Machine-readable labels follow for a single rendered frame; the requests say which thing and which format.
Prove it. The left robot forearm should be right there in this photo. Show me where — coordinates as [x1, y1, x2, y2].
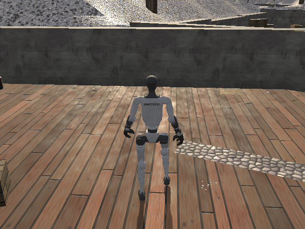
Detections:
[124, 115, 133, 131]

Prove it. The humanoid robot head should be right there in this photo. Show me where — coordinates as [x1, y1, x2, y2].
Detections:
[144, 75, 160, 98]

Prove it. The left robot hand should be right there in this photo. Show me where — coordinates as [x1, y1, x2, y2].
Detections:
[124, 129, 134, 138]

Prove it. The left robot thigh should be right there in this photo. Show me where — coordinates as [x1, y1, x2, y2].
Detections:
[136, 134, 146, 170]

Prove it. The robot left upper arm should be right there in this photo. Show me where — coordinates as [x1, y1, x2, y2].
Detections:
[128, 96, 142, 122]

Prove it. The right robot hand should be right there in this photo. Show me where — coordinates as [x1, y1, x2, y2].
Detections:
[173, 134, 184, 146]

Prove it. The robot right upper arm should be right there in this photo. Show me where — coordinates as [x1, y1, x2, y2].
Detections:
[162, 96, 175, 123]

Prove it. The right robot forearm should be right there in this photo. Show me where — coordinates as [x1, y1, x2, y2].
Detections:
[171, 116, 182, 136]

